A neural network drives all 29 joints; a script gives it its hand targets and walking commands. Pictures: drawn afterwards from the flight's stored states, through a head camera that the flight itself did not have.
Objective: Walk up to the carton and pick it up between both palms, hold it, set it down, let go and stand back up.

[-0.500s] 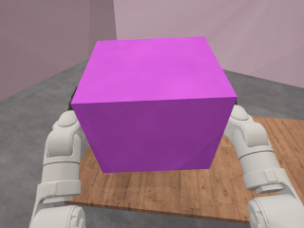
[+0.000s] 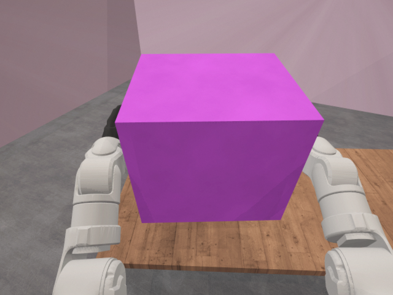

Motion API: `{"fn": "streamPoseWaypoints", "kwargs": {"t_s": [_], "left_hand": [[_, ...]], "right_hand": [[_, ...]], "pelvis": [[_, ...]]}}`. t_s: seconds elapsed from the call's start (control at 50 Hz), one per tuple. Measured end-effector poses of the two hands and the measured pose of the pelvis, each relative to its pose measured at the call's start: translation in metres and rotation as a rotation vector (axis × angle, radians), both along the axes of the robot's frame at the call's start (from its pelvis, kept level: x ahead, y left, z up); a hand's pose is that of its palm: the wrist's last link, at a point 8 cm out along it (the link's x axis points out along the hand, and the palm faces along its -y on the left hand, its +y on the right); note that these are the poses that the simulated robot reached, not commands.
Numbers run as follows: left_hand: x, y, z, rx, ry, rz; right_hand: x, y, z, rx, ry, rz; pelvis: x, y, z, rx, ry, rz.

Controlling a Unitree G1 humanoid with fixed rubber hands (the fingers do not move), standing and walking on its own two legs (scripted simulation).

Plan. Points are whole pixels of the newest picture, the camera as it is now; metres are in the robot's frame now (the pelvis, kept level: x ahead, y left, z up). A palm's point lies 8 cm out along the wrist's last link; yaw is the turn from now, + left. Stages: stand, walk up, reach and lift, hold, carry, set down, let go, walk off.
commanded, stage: hold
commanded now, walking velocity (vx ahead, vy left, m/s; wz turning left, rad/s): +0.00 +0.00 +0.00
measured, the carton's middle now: (209, 135) +0.39 -0.04 +0.20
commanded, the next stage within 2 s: none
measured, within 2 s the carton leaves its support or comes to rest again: neither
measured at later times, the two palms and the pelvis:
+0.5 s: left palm (111, 145) +0.39 +0.16 +0.19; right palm (288, 131) +0.40 -0.21 +0.20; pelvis +0.02 -0.03 +0.00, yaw +2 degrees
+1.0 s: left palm (112, 143) +0.36 +0.15 +0.21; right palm (303, 140) +0.36 -0.23 +0.20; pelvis +0.01 +0.00 +0.00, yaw +0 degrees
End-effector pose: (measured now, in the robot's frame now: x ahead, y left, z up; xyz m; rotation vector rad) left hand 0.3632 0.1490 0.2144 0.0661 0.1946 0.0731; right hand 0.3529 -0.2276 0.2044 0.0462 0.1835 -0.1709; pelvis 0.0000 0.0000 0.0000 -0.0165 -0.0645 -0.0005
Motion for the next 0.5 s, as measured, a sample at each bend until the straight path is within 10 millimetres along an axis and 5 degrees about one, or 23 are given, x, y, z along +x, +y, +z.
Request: {"fn": "streamPoseWaypoints", "kwargs": {"t_s": [0.14, 0.34, 0.5], "left_hand": [[0.011, -0.008, -0.027, -0.013, 0.099, 0.007], [0.017, -0.004, -0.012, -0.030, 0.016, 0.068], [0.023, 0.013, -0.023, -0.050, 0.049, 0.068]], "right_hand": [[0.013, -0.008, -0.018, -0.043, 0.099, 0.017], [0.038, -0.004, -0.005, -0.034, 0.012, 0.060], [0.050, 0.013, -0.008, -0.068, 0.044, 0.065]], "pelvis": [[-0.010, -0.004, 0.000, 0.010, 0.049, -0.016], [0.006, -0.023, 0.001, 0.005, 0.090, 0.014], [0.017, -0.033, 0.003, 0.005, 0.058, 0.043]]}}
